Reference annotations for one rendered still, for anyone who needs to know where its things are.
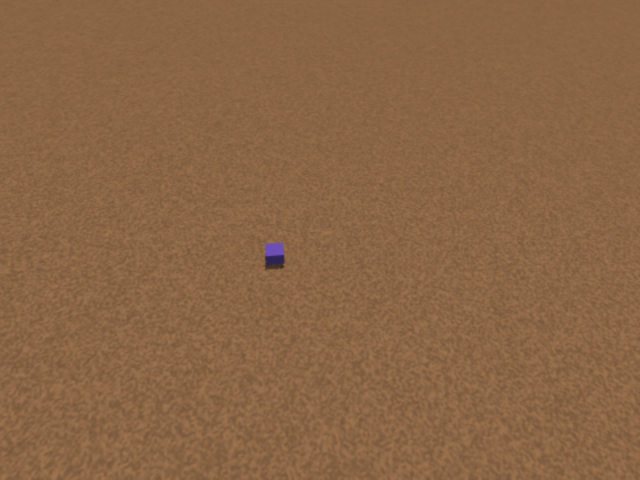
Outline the small box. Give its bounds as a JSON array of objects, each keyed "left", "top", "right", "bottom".
[{"left": 265, "top": 243, "right": 284, "bottom": 265}]

